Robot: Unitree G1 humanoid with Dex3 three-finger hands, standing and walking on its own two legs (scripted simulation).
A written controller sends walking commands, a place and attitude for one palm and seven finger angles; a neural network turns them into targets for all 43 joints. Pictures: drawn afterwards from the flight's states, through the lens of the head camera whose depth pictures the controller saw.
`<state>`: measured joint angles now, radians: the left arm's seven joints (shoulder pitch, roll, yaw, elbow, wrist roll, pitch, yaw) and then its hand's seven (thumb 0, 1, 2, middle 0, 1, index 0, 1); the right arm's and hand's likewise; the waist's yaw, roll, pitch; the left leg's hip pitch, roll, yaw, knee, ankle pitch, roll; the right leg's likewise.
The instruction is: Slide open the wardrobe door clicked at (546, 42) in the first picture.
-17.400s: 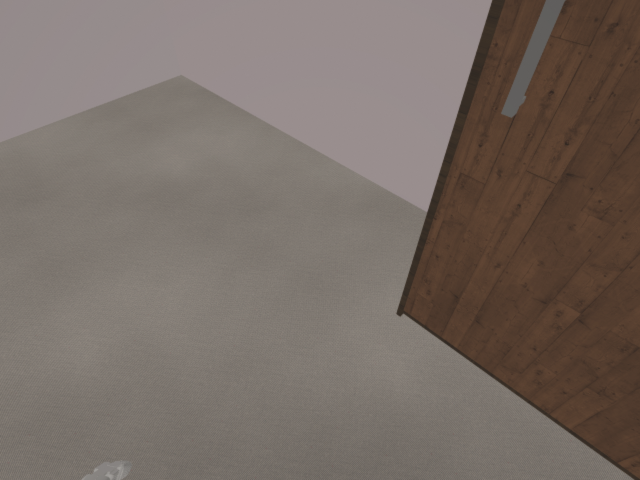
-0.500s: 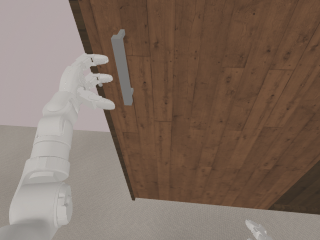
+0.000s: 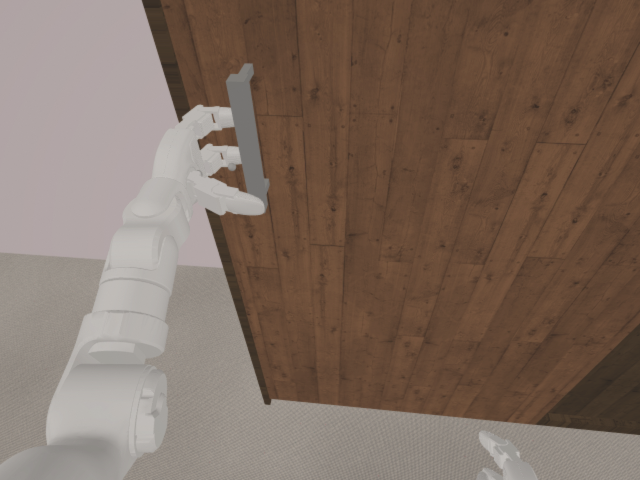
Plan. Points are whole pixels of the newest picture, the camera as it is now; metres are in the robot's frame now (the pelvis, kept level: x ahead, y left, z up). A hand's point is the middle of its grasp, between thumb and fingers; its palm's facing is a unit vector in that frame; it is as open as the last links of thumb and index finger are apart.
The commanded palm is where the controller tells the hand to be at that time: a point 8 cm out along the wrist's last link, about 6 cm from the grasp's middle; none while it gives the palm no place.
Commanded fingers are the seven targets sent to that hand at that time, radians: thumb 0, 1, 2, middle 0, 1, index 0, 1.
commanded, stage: feel for the door with the fingertips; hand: left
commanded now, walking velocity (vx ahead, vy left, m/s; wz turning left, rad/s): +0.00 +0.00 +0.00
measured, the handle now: (253, 143) +0.48 +0.11 +0.20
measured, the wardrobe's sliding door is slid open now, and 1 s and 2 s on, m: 0.00 0.00 0.00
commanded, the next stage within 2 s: slide the fingers in behind the handle in 0.34 s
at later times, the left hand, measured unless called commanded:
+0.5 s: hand (237, 160) +0.44 +0.13 +0.20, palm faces -0.06 -1.00 -0.01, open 13.6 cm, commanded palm +0.43 +0.18 +0.21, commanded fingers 0.00 -0.50 0.30 -0.30 -1.20 -0.30 -1.20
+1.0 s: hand (235, 168) +0.43 +0.13 +0.20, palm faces -0.07 -1.00 +0.00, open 14.0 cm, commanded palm +0.41 +0.18 +0.21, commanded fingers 0.00 -0.50 0.30 -0.30 -1.20 -0.30 -1.20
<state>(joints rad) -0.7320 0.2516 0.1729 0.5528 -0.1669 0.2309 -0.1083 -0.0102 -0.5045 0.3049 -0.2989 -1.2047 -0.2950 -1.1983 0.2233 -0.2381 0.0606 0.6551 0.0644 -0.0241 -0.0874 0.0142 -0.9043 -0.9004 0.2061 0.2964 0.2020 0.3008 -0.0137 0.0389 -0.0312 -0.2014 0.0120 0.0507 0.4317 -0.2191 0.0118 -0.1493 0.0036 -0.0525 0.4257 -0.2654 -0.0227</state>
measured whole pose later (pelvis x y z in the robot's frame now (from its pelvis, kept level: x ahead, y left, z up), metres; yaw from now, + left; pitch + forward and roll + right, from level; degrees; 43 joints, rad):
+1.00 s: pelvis +0.00 +0.00 +0.00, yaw +0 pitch +1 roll +0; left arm -0.80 0.26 0.17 0.70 -0.17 0.16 -0.13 -0.01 -0.51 0.30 -0.30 -1.21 -0.30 -1.20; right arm 0.26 -0.25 0.04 0.68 0.07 -0.07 -0.08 0.01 -0.90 -0.90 0.21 0.30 0.20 0.30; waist -0.03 0.04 -0.03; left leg -0.25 0.01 0.05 0.45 -0.22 0.02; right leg -0.19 0.00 -0.05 0.44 -0.26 -0.02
